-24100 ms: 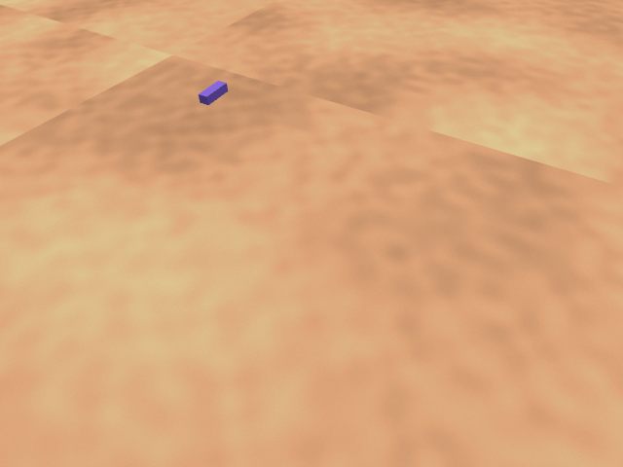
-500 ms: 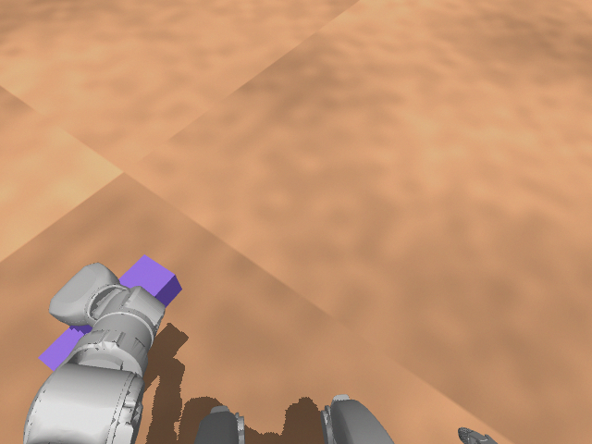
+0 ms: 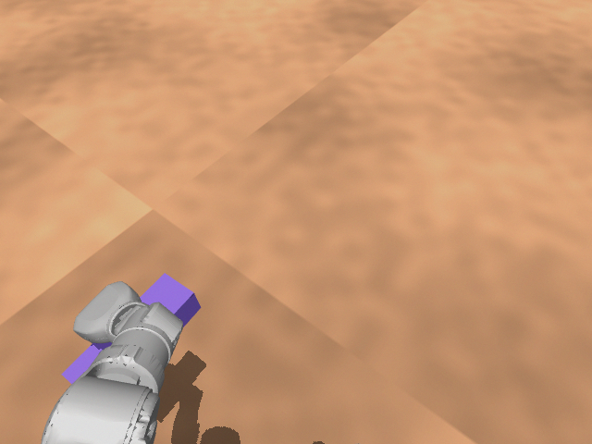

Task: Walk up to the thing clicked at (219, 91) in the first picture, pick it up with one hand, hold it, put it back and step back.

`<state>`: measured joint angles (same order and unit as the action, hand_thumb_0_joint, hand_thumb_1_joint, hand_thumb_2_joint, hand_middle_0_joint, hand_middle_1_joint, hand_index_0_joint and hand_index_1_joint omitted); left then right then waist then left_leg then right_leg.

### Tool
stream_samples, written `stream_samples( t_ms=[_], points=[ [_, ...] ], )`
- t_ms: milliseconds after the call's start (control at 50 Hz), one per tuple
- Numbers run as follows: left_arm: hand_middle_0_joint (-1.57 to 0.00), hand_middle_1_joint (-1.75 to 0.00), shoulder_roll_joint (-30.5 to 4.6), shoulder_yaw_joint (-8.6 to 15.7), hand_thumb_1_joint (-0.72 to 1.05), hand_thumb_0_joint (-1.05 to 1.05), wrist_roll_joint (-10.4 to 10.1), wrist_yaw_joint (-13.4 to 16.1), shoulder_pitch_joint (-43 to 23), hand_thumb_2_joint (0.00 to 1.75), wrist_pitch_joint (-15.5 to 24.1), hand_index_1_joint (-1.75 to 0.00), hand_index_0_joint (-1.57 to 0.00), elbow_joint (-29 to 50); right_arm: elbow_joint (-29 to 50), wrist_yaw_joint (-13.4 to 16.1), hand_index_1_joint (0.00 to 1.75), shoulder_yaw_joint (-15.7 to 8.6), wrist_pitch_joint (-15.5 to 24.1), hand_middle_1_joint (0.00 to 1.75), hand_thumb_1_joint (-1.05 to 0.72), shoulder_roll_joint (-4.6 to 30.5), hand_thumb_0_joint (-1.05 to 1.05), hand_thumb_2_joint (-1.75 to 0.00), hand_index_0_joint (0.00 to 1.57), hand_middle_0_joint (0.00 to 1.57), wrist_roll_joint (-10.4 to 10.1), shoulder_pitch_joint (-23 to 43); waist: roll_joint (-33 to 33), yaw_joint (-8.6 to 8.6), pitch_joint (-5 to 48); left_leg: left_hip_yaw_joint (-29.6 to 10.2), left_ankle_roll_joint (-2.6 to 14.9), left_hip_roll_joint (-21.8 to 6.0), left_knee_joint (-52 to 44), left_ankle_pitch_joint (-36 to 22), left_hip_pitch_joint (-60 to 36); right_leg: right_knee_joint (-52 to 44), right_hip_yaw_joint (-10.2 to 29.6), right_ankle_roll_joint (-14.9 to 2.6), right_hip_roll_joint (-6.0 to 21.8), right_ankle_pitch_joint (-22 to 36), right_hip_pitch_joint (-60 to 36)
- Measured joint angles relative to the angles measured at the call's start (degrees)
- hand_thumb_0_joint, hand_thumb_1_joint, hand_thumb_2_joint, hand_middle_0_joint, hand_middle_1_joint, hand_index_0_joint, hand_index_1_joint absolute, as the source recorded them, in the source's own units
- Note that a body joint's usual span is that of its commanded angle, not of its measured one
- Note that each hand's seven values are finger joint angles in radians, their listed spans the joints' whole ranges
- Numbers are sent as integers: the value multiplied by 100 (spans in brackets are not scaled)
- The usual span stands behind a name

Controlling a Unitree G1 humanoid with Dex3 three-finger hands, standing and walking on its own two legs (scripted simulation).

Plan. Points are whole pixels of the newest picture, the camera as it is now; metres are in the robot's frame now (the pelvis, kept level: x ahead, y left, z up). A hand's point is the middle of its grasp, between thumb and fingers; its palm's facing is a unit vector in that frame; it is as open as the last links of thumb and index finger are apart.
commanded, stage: hold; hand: left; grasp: from above
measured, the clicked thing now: (138, 337) +0.34 +0.24 -0.11
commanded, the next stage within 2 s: crouch in 1.98 s
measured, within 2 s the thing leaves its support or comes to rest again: neither
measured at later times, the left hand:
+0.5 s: hand (124, 326) +0.33 +0.24 -0.04, palm faces -0.22 -0.38 -0.90, open 9.5 cm
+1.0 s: hand (123, 308) +0.35 +0.23 -0.01, palm faces -0.22 -0.37 -0.90, open 9.7 cm
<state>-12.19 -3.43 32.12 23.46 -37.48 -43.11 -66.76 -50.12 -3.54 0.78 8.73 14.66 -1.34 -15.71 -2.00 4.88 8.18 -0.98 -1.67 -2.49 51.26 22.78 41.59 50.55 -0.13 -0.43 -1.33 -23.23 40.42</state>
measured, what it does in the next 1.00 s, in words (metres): stands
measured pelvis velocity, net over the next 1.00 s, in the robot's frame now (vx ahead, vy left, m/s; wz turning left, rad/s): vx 0.03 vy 0.00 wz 0.00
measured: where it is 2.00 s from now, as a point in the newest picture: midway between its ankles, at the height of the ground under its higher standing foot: outside the picture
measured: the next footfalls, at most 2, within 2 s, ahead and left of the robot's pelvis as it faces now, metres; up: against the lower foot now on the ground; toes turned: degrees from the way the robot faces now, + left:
none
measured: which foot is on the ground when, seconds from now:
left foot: down 0.00-1.00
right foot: down 0.00-1.00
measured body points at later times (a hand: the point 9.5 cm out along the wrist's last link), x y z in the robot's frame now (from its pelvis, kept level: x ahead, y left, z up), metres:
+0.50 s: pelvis +0.01 +0.01 +0.02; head +0.04 +0.00 +0.47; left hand +0.34 +0.25 +0.02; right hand +0.11 -0.25 -0.11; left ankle +0.02 +0.14 -0.69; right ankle +0.01 -0.11 -0.69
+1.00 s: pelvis +0.03 +0.00 +0.03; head +0.05 -0.01 +0.48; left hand +0.36 +0.25 +0.04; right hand +0.15 -0.24 -0.09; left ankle +0.02 +0.14 -0.69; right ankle +0.01 -0.11 -0.69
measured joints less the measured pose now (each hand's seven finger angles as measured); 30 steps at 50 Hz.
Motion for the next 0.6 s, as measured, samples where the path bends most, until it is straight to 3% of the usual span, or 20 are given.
stream_samples(
  t_ms=[80,380,600],
  points=[
    [-70,-46,56,-83,11,4,-36,4,84,39,-26,-48,-74,-67,-15,11,30,37,58,29,-90,17,1,-89,20,20,7,9,22,-40,-46,25,18,28,-269,-106,-317,-259,20,16,29,102,-312],
    [-68,-47,225,-18,13,3,-71,222,15,38,-164,-49,-72,4,-1,-142,30,12,104,29,-91,42,1,-89,20,20,66,271,105,-202,-245,87,46,91,-685,-237,-854,-605,75,48,94,201,-811],
    [-67,-50,291,-162,12,3,-105,72,120,39,-340,-52,-70,263,92,-207,30,0,22,29,-91,79,1,-90,19,20,-1,304,49,-246,-239,106,49,94,-999,-250,-1261,-905,88,47,99,210,-1207]
  ],
)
